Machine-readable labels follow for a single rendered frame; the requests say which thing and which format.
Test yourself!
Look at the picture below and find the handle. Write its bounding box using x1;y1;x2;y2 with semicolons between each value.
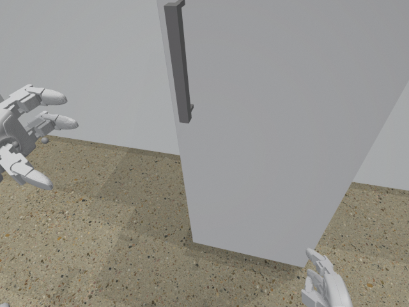
164;0;194;123

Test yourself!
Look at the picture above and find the robot right hand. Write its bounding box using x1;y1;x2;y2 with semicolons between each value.
301;248;353;307

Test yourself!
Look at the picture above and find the fridge door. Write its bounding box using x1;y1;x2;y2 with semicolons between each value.
157;0;409;268

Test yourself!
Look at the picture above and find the robot left hand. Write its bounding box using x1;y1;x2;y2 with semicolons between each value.
0;84;79;190

